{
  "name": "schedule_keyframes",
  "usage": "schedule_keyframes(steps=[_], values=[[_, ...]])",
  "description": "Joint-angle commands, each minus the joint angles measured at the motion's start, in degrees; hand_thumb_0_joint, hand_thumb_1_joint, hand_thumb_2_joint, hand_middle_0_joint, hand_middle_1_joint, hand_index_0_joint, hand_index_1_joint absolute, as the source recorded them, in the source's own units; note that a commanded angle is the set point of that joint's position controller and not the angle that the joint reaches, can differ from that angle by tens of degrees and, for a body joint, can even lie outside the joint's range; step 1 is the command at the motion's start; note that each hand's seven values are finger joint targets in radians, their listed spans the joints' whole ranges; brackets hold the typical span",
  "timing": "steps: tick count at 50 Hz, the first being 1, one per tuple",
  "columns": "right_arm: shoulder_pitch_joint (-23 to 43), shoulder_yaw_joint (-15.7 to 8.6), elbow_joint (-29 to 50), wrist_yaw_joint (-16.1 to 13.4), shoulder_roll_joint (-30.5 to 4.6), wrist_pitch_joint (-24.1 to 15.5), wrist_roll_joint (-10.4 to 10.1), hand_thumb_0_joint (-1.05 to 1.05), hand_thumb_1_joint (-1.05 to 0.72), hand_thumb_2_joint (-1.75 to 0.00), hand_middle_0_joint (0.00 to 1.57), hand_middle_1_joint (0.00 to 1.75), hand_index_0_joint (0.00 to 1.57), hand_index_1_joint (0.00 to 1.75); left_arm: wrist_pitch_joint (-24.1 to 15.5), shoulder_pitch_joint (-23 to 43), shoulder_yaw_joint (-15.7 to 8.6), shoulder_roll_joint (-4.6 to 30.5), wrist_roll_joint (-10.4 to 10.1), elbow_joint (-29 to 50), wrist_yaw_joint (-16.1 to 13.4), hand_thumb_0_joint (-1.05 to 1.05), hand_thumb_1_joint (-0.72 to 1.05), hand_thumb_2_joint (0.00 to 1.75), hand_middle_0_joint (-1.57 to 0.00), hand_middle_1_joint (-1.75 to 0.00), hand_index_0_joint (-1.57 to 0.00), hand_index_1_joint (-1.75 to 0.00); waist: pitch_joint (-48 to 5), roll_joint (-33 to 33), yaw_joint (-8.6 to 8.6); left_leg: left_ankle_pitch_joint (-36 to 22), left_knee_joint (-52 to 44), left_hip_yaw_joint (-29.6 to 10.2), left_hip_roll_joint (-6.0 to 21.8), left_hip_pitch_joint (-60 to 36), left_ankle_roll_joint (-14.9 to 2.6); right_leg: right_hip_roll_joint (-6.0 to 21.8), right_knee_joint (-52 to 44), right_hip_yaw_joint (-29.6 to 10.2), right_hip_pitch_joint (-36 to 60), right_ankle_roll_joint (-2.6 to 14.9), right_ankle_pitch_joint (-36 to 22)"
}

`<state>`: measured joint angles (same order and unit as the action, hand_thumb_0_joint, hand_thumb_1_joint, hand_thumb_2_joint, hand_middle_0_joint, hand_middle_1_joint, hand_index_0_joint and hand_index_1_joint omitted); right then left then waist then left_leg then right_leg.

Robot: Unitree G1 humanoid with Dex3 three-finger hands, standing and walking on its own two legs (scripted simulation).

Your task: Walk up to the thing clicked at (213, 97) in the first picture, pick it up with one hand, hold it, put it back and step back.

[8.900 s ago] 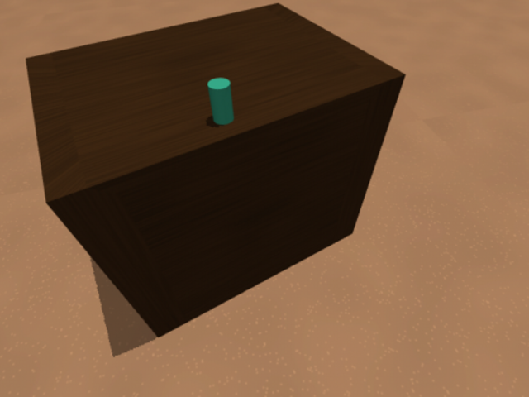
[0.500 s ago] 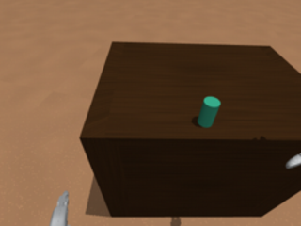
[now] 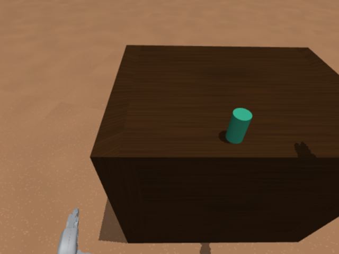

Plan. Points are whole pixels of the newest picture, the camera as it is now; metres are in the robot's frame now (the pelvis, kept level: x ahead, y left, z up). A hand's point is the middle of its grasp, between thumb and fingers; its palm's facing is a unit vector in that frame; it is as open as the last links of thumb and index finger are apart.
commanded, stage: go down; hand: right
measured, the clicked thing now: (238, 126) +0.44 -0.16 +0.07
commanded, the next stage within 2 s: approach in 1.84 s
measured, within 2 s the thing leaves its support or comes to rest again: neither
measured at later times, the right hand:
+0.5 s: hand out of the picture +0.34 -0.34 +0.20, palm faces +0.10 +0.99 -0.03, open 17.7 cm
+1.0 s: hand out of the picture +0.36 -0.35 +0.20, palm faces +0.08 +1.00 +0.00, open 17.7 cm
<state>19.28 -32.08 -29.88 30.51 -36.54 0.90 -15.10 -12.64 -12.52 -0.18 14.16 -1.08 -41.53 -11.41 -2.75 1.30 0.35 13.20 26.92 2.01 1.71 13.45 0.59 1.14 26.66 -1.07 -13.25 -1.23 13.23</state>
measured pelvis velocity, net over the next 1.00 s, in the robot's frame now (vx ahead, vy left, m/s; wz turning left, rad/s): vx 0.00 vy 0.00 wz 0.01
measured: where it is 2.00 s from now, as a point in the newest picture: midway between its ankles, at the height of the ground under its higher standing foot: outside the picture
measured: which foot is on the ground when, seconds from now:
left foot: down 0.00-1.00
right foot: down 0.00-1.00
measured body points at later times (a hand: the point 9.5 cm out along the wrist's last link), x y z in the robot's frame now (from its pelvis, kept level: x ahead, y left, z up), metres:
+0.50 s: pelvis +0.00 +0.00 +0.00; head +0.00 +0.00 +0.45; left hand +0.16 +0.27 -0.08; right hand +0.33 -0.40 +0.21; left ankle +0.01 +0.13 -0.74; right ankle +0.01 -0.13 -0.74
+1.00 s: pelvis +0.00 +0.00 -0.01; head +0.01 -0.01 +0.44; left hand +0.15 +0.27 -0.08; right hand +0.35 -0.41 +0.20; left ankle +0.01 +0.13 -0.74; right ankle +0.01 -0.13 -0.74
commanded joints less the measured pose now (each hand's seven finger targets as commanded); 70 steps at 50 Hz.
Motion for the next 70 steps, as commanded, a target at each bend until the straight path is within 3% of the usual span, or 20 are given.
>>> schedule_keyframes(steps=[1,8,14,19,24,27,28,30,32,35,36,41,43,48,56,58,59,64,67,70], values=[[20.6,-5.5,8.3,1.0,-21.9,-2.8,-1.9,0.00,0.61,-0.02,0.06,0.04,0.06,0.04,-3.2,5.7,-2.4,8.2,0.2,7.6,-0.8,0.00,-0.55,0.05,-0.04,-0.05,-0.05,-0.04,-10.4,3.8,0.70,-9.9,-3.3,0.7,-1.6,-0.8,-0.87,-1.8,-2.8,0.5,3.7,2.27,-9.0],[25.0,-6.2,5.4,2.4,-25.3,-2.1,-1.7,0.00,0.61,-0.01,0.06,0.04,0.06,0.04,-3.4,8.7,-1.5,9.2,0.2,10.9,-1.4,0.00,-0.54,0.05,-0.04,-0.05,-0.05,-0.04,-14.0,3.1,0.64,-9.9,-2.8,0.2,-1.5,-1.9,-0.85,-1.9,-1.6,0.6,3.2,2.52,-8.8],[26.8,-5.8,1.5,3.5,-26.4,-0.9,-1.8,0.00,0.61,-0.02,0.05,0.05,0.05,0.05,-3.0,4.5,-0.4,8.5,0.1,9.0,-2.0,0.00,-0.55,0.05,-0.04,-0.05,-0.05,-0.05,-13.4,4.7,-0.42,-9.1,-2.7,0.3,-1.7,-0.4,-1.08,-1.6,-1.6,0.5,2.4,2.50,-7.9],[29.1,-5.0,0.9,3.9,-27.2,0.1,-1.4,0.00,0.61,-0.02,0.05,0.04,0.05,0.04,-2.7,2.4,-1.9,9.8,0.0,8.9,-2.3,0.00,-0.55,0.05,-0.05,-0.05,-0.05,-0.05,-13.6,6.4,-1.35,-11.3,-2.2,0.3,-1.8,1.0,-1.27,-1.7,-1.1,0.8,3.8,2.27,-10.2],[30.2,-4.5,-2.0,4.6,-27.7,0.9,-1.5,0.00,0.61,-0.02,0.05,0.04,0.06,0.04,-2.7,2.6,-1.0,9.0,-0.1,8.4,-2.2,0.00,-0.55,0.05,-0.05,-0.05,-0.05,-0.05,-11.5,6.4,-0.99,-9.8,-2.3,0.3,-1.8,1.7,-1.37,-1.6,-1.1,0.7,2.1,2.29,-8.6],[32.3,-4.8,-3.1,5.1,-28.8,1.0,-1.6,0.00,0.61,-0.03,0.05,0.05,0.05,0.05,-3.1,3.6,-1.5,10.1,-0.1,10.2,-2.3,0.00,-0.55,0.05,-0.04,-0.05,-0.04,-0.05,-14.5,5.8,-1.34,-11.2,-1.5,0.6,-2.1,1.4,-1.41,-1.3,-0.4,0.2,3.0,2.09,-10.9],[33.2,-4.2,-1.8,5.1,-28.6,0.9,-1.4,0.00,0.61,-0.03,0.05,0.05,0.05,0.05,-3.1,4.7,0.2,8.7,-0.1,11.1,-2.1,0.00,-0.55,0.05,-0.04,-0.05,-0.05,-0.04,-14.5,6.8,-0.83,-11.4,-1.3,0.7,-2.2,1.3,-1.50,-1.2,-0.3,0.2,3.2,1.85,-11.6],[33.6,-4.6,-3.2,5.5,-29.4,1.1,-1.7,0.00,0.61,-0.04,0.05,0.05,0.05,0.05,-3.0,4.7,-1.6,10.5,-0.3,11.6,-2.5,0.00,-0.55,0.05,-0.04,-0.04,-0.04,-0.04,-14.1,5.9,-1.50,-11.3,-1.4,0.8,-2.2,1.9,-1.40,-1.1,0.0,0.1,3.3,2.01,-11.7],[32.3,-4.9,-6.5,5.6,-30.0,1.3,-1.4,0.00,0.61,-0.03,0.05,0.05,0.05,0.05,-2.6,3.4,-0.2,9.0,-0.1,8.6,-2.2,0.00,-0.55,0.05,-0.04,-0.05,-0.04,-0.04,-13.6,5.6,-0.99,-10.4,-1.6,0.4,-2.0,1.4,-1.27,-1.5,0.0,0.2,1.0,2.28,-9.7],[35.1,-4.7,-5.4,5.8,-31.6,1.0,-0.8,0.00,0.61,-0.02,0.06,0.04,0.05,0.04,-2.9,5.0,-2.1,11.6,-0.1,11.5,-2.7,0.00,-0.55,0.05,-0.04,-0.05,-0.04,-0.04,-14.9,5.4,-1.69,-9.1,-1.7,-0.1,-1.8,1.7,-1.20,-1.6,-0.1,0.5,1.4,2.47,-7.5],[35.2,-4.6,-6.1,5.9,-31.3,0.9,-0.9,0.00,0.60,-0.03,0.05,0.05,0.05,0.05,-2.6,3.7,-0.4,10.1,-0.1,10.8,-2.5,0.00,-0.55,0.05,-0.04,-0.05,-0.05,-0.04,-14.3,5.3,-1.70,-9.4,-1.6,0.0,-1.9,1.7,-1.23,-1.6,0.0,0.4,1.5,2.47,-7.8],[34.8,-3.6,-10.2,6.2,-30.7,0.6,-0.7,0.00,0.61,-0.04,0.05,0.05,0.05,0.05,-2.2,3.8,0.3,9.1,-0.2,10.1,-2.5,0.00,-0.55,0.05,-0.04,-0.05,-0.05,-0.04,-14.1,5.6,-1.76,-9.2,-1.3,-0.1,-1.9,2.7,-1.38,-1.5,0.4,0.3,0.4,2.45,-8.0],[38.1,-4.0,-6.9,5.9,-32.4,-0.3,-0.4,0.00,0.61,-0.03,0.05,0.05,0.05,0.05,-2.6,6.3,-1.6,11.7,-0.1,13.4,-2.7,0.00,-0.55,0.05,-0.04,-0.04,-0.04,-0.04,-15.9,6.2,-2.13,-8.7,-1.1,-0.1,-1.9,3.0,-1.46,-1.4,0.5,0.3,1.5,2.31,-7.4],[37.9,-3.6,-10.0,5.9,-32.3,-1.0,-0.4,0.00,0.61,-0.03,0.05,0.05,0.05,0.05,-2.3,4.0,1.6,8.0,-0.2,10.4,-2.5,0.00,-0.54,0.05,-0.04,-0.05,-0.05,-0.04,-14.9,7.6,-2.06,-8.1,-1.1,-0.1,-2.0,3.6,-1.61,-1.3,0.8,0.3,0.6,2.15,-6.8],[37.9,-4.0,-9.1,5.5,-33.6,-0.8,-0.1,0.00,0.60,-0.03,0.05,0.05,0.05,0.05,-2.4,3.4,-0.9,10.8,-0.2,13.6,-2.7,0.00,-0.54,0.05,-0.04,-0.05,-0.05,-0.04,-17.7,7.8,-2.55,-10.5,-0.4,0.1,-2.4,3.1,-1.75,-1.1,1.6,0.2,2.1,1.83,-10.1],[38.0,-4.6,-9.0,5.5,-33.7,-0.9,-0.4,0.00,0.59,-0.03,0.06,0.04,0.06,0.04,-2.4,3.7,1.3,8.6,-0.3,13.5,-2.5,0.00,-0.55,0.06,-0.04,-0.05,-0.04,-0.05,-17.7,6.8,-1.65,-11.9,-0.2,0.2,-2.1,1.8,-1.54,-1.4,2.1,0.3,1.0,2.08,-11.2],[36.1,-3.4,-11.2,5.9,-31.5,-0.3,-0.7,0.00,0.60,-0.04,0.05,0.05,0.05,0.05,-2.1,1.8,1.1,8.3,-0.4,11.6,-2.5,0.00,-0.55,0.05,-0.04,-0.05,-0.04,-0.04,-16.6,6.8,-2.25,-11.9,-0.1,0.4,-2.4,2.9,-1.66,-1.0,2.0,0.1,1.5,1.92,-12.2],[39.3,-3.7,-8.6,5.8,-33.3,-0.2,-0.2,0.00,0.58,-0.03,0.06,0.04,0.05,0.04,-2.1,4.0,-1.0,11.0,-0.2,14.2,-2.5,0.00,-0.55,0.06,-0.04,-0.05,-0.04,-0.05,-18.2,7.6,-2.47,-12.3,0.3,0.3,-2.4,2.5,-1.82,-0.9,2.3,0.0,1.8,1.78,-13.5],[37.7,-2.6,-9.7,5.7,-30.7,0.2,-0.3,0.00,0.56,-0.04,0.06,0.04,0.06,0.04,-1.9,3.4,0.4,9.2,-0.5,13.9,-2.2,0.00,-0.56,0.06,-0.04,-0.05,-0.04,-0.05,-17.9,7.3,-2.17,-13.7,0.4,0.3,-2.3,2.7,-1.76,-1.0,3.1,0.0,2.7,1.77,-16.2],[39.2,-4.5,-7.6,5.0,-33.6,0.1,-0.1,0.00,0.57,-0.03,0.06,0.04,0.06,0.04,-1.6,3.8,0.6,9.2,-0.5,13.9,-2.0,0.00,-0.55,0.06,-0.04,-0.05,-0.04,-0.05,-17.5,7.5,-1.27,-13.5,0.4,0.3,-2.1,1.2,-1.62,-1.4,2.8,0.4,0.7,1.94,-14.7]])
